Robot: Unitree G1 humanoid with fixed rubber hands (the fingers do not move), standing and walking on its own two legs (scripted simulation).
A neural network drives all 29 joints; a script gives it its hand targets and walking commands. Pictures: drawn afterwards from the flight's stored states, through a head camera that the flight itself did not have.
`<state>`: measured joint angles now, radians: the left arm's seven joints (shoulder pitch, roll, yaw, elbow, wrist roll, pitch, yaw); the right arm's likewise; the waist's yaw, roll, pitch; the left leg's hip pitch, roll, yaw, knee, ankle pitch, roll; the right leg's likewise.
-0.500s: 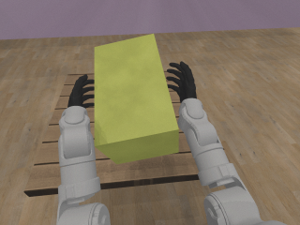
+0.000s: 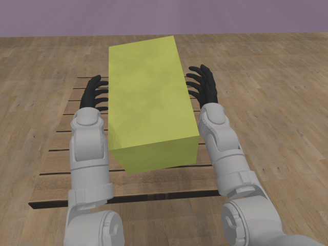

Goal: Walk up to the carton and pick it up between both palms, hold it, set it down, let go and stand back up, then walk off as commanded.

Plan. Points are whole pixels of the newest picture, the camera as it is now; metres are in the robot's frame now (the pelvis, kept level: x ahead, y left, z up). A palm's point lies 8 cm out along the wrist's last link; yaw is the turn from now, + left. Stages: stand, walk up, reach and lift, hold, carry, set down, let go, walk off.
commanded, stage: hold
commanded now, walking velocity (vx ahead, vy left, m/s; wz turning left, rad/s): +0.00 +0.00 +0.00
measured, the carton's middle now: (151, 103) +0.43 -0.01 +0.14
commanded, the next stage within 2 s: none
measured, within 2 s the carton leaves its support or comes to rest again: neither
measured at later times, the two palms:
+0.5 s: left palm (86, 112) +0.36 +0.14 +0.18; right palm (205, 102) +0.35 -0.13 +0.20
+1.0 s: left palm (90, 113) +0.36 +0.13 +0.18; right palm (207, 104) +0.36 -0.13 +0.19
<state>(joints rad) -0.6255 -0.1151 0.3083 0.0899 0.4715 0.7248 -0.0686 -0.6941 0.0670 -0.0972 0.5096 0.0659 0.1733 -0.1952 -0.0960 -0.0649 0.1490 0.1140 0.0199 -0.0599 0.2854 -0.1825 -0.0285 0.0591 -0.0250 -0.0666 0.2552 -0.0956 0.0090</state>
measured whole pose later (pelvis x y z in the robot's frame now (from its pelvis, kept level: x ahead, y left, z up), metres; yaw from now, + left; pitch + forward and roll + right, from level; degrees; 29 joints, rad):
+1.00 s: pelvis +0.00 +0.00 +0.00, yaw +0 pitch -14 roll -1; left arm -0.55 -0.11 0.29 0.00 0.45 0.72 -0.08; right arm -0.63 0.07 -0.03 0.42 0.10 0.17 -0.23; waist -0.11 -0.06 0.18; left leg 0.13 0.03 -0.06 0.30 -0.20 -0.03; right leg 0.09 -0.02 -0.07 0.25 -0.10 0.01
